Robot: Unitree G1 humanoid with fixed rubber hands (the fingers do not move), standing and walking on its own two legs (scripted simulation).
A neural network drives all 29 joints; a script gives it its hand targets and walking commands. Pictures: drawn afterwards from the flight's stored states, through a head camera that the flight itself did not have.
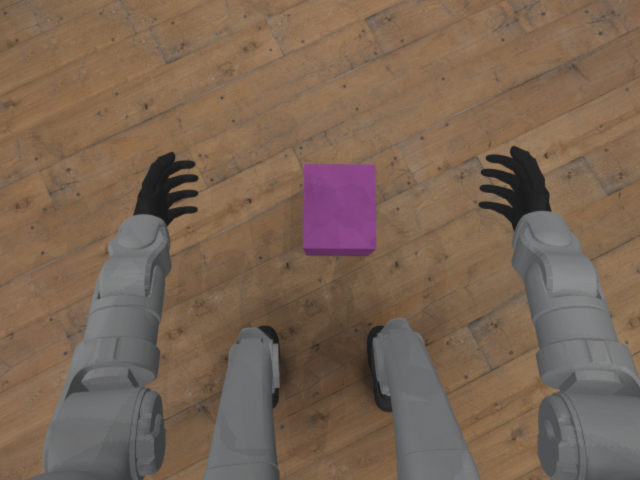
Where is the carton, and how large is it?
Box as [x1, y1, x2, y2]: [303, 164, 376, 255]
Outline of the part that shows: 304,164 303,248 306,254 368,255 376,248 375,164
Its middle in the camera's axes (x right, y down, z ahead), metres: +0.04 -0.06 +0.96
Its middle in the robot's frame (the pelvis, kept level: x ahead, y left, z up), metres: +0.49 -0.04 -0.57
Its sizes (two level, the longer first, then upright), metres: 0.193 0.162 0.169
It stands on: the floor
